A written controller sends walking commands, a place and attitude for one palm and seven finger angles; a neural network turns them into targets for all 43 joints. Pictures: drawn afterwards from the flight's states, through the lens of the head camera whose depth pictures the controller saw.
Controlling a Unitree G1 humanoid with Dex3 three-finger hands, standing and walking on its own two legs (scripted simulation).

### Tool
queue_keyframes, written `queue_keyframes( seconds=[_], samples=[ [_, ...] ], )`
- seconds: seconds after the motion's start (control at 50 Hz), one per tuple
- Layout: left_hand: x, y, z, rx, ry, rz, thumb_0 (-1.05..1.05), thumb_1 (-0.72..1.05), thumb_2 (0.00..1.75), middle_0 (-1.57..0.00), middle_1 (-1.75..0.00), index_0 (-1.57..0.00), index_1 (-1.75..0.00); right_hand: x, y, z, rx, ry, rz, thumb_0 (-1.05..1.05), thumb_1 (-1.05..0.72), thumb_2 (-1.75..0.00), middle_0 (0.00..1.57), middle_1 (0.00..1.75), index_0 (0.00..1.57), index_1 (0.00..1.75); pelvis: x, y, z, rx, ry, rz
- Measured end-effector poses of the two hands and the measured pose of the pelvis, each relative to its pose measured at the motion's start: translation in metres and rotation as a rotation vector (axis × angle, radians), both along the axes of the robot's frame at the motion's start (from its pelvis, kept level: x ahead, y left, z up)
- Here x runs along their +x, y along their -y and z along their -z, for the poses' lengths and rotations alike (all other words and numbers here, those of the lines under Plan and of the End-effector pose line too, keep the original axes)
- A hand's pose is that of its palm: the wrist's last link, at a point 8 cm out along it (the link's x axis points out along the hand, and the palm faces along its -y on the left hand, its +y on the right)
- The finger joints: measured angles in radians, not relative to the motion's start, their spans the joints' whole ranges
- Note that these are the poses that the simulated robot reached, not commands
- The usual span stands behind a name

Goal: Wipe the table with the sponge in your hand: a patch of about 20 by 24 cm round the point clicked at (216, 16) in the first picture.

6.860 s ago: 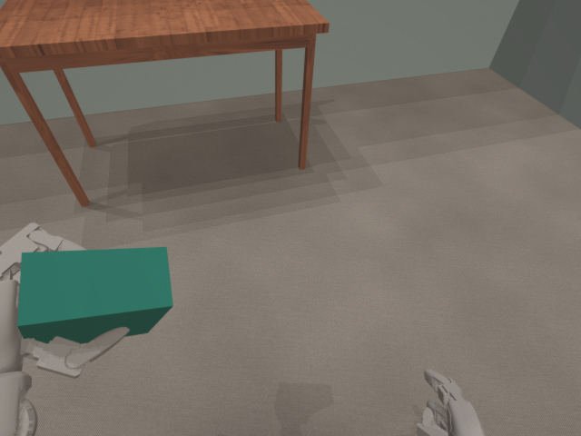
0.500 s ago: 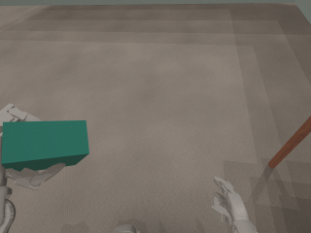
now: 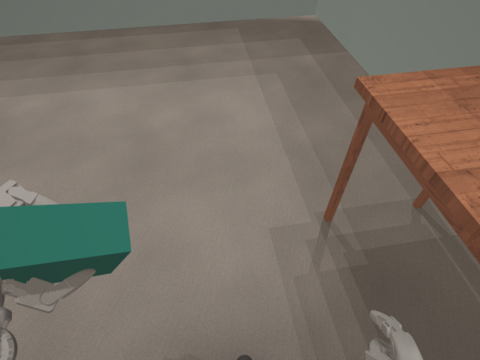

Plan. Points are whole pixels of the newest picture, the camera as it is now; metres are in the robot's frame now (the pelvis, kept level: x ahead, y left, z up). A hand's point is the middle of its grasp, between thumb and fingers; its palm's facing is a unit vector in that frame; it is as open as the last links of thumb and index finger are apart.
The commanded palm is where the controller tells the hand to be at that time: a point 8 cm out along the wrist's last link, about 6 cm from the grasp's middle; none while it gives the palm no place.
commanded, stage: turn to face it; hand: left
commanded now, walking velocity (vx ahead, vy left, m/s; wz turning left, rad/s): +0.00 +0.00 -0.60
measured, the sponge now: (84, 244) +0.22 +0.22 +0.15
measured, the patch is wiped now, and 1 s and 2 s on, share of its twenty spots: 0.00 0.00 0.00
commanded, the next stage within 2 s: none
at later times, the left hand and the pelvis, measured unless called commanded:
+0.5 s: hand (205, 287) +0.18 +0.06 +0.16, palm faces +0.03 -0.87 -0.49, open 10.4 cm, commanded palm +0.12 +0.14 +0.18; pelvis -0.11 -0.08 -0.01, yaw -18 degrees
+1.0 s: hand out of the picture +0.11 -0.08 +0.17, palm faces -0.19 -0.84 -0.51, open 10.4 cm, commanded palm +0.08 +0.01 +0.18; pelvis -0.21 -0.12 -0.02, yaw -36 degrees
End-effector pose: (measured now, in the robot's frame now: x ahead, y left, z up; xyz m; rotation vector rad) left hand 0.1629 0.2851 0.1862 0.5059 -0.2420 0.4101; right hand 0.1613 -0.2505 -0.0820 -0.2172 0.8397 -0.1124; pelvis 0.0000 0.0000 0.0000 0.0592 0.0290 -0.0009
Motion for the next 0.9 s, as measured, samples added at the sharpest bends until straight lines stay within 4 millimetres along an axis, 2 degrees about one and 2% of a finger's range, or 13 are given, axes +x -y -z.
queue_keyframes(
  seconds=[0.08,0.18,0.26,0.34,0.38,0.42,0.46,0.52,0.6,0.68,0.76,0.82,0.9],
  samples=[
    [-0.003,0.018,0.009,-0.006,0.010,0.105,-0.01,-0.52,1.00,-0.70,-1.37,-0.72,-1.36,-0.033,-0.007,-0.002,0.000,0.023,0.002,0.01,-0.90,-0.90,0.20,0.30,0.20,0.30,-0.030,0.005,0.004,-0.011,0.031,0.048],
    [-0.013,0.045,-0.011,0.069,0.044,0.196,-0.01,-0.52,1.00,-0.70,-1.37,-0.72,-1.36,-0.072,-0.010,0.002,0.090,0.060,0.065,0.01,-0.90,-0.90,0.20,0.30,0.21,0.30,-0.051,0.016,0.003,-0.042,0.064,0.118],
    [-0.016,0.070,-0.020,0.102,0.037,0.220,-0.01,-0.52,1.00,-0.70,-1.37,-0.72,-1.36,-0.102,0.000,0.011,0.147,0.059,0.121,0.01,-0.90,-0.90,0.20,0.30,0.21,0.30,-0.062,0.032,0.002,-0.084,0.049,0.186],
    [-0.008,0.108,-0.007,0.137,0.036,0.248,-0.01,-0.52,1.00,-0.70,-1.37,-0.72,-1.36,-0.134,0.031,0.032,0.163,0.053,0.156,0.01,-0.90,-0.90,0.20,0.30,0.21,0.30,-0.078,0.063,0.018,-0.082,0.039,0.225],
    [-0.003,0.129,0.004,0.105,0.026,0.278,-0.01,-0.52,1.00,-0.70,-1.37,-0.72,-1.36,-0.152,0.053,0.043,0.135,0.019,0.177,0.01,-0.90,-0.90,0.20,0.30,0.21,0.30,-0.090,0.071,0.021,-0.095,0.046,0.228],
    [-0.001,0.148,0.010,0.068,0.001,0.327,-0.01,-0.52,1.00,-0.70,-1.37,-0.72,-1.36,-0.170,0.075,0.044,0.099,-0.022,0.220,0.01,-0.90,-0.90,0.20,0.30,0.21,0.30,-0.100,0.075,0.018,-0.083,0.046,0.247],
    [-0.003,0.165,0.011,0.057,-0.023,0.393,-0.01,-0.52,1.00,-0.70,-1.37,-0.72,-1.36,-0.188,0.095,0.037,0.061,-0.041,0.276,0.02,-0.90,-0.90,0.20,0.30,0.21,0.30,-0.109,0.077,0.014,-0.068,0.041,0.283],
    [-0.011,0.183,0.002,0.091,-0.022,0.496,-0.01,-0.52,1.00,-0.70,-1.37,-0.72,-1.36,-0.211,0.118,0.019,0.004,-0.036,0.348,0.02,-0.90,-0.90,0.20,0.30,0.21,0.30,-0.117,0.081,0.009,-0.061,0.028,0.325],
    [-0.021,0.190,-0.017,0.150,0.066,0.584,-0.01,-0.52,1.00,-0.70,-1.37,-0.72,-1.36,-0.233,0.136,-0.001,-0.069,-0.008,0.399,0.02,-0.91,-0.90,0.20,0.30,0.20,0.30,-0.124,0.082,0.009,-0.068,0.010,0.367],
    [-0.025,0.184,-0.021,0.143,0.141,0.579,-0.01,-0.52,1.00,-0.70,-1.37,-0.72,-1.36,-0.250,0.136,-0.013,-0.098,0.027,0.442,0.01,-0.91,-0.90,0.19,0.30,0.20,0.30,-0.132,0.082,0.010,-0.050,0.025,0.432],
    [-0.023,0.186,-0.011,0.076,0.103,0.523,-0.01,-0.52,1.00,-0.70,-1.37,-0.72,-1.36,-0.262,0.125,-0.016,-0.049,0.078,0.464,0.01,-0.91,-0.90,0.19,0.30,0.20,0.30,-0.142,0.086,0.003,-0.085,0.030,0.485],
    [-0.026,0.206,-0.003,0.001,0.058,0.530,-0.01,-0.52,1.01,-0.70,-1.37,-0.72,-1.36,-0.273,0.115,-0.013,0.014,0.105,0.473,0.01,-0.90,-0.90,0.20,0.30,0.20,0.30,-0.153,0.091,0.000,-0.103,0.030,0.526],
    [-0.039,0.252,0.003,0.002,0.020,0.624,-0.01,-0.52,1.01,-0.70,-1.37,-0.72,-1.36,-0.296,0.110,-0.001,0.083,0.135,0.486,0.01,-0.90,-0.90,0.20,0.30,0.21,0.30,-0.176,0.105,0.004,-0.096,0.028,0.578]
  ],
)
